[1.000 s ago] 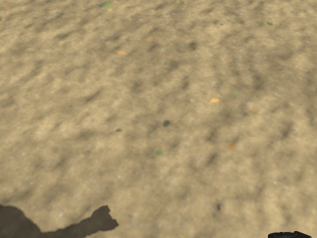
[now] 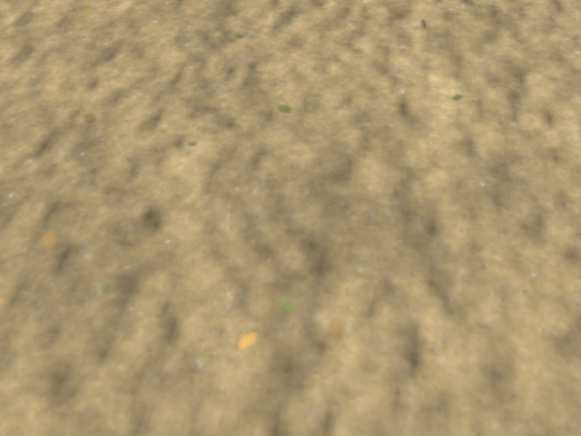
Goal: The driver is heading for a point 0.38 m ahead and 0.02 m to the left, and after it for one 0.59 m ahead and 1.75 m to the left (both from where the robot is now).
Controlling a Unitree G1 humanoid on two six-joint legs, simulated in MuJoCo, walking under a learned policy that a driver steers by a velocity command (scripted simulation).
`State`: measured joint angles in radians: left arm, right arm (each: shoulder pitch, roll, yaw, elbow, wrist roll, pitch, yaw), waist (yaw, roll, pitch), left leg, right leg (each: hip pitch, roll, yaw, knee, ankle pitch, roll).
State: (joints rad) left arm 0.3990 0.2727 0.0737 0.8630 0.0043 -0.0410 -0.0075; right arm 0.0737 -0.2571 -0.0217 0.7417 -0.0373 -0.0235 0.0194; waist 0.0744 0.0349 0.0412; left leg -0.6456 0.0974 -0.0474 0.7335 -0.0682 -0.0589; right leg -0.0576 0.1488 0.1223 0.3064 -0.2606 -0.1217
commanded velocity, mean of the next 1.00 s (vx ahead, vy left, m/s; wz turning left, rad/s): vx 0.23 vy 0.00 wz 0.12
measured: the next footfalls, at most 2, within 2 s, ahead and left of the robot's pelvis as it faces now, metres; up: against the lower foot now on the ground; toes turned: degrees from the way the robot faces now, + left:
left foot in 0.14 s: +0.25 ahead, +0.13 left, +0.00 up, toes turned -7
right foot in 0.56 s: +0.38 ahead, -0.08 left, +0.00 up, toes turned -1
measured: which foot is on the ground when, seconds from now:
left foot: up 0.00-0.12, down 0.14-0.56, up 0.58-0.98, down 1.00-1.00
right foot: down 0.00-0.14, up 0.16-0.54, down 0.56-0.98, up 1.00-1.00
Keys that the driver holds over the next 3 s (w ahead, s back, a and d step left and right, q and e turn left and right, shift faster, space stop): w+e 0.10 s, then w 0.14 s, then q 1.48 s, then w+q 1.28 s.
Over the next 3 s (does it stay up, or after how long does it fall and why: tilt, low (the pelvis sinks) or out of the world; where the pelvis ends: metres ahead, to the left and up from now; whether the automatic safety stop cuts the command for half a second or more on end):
stays up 0.46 0.53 -0.02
